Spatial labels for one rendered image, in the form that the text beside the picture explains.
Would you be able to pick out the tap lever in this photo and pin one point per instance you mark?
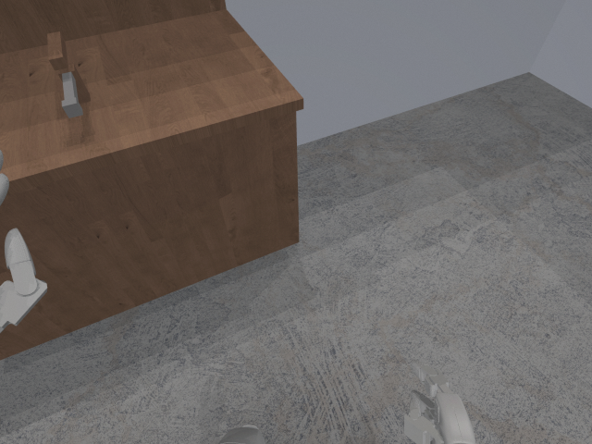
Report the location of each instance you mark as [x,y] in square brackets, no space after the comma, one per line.
[71,103]

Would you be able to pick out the robot right hand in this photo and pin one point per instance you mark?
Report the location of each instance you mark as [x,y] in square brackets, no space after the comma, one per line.
[444,422]

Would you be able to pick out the counter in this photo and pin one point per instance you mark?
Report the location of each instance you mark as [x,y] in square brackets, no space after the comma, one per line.
[182,166]

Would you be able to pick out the robot left hand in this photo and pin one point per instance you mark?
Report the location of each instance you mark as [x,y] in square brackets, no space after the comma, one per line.
[18,298]

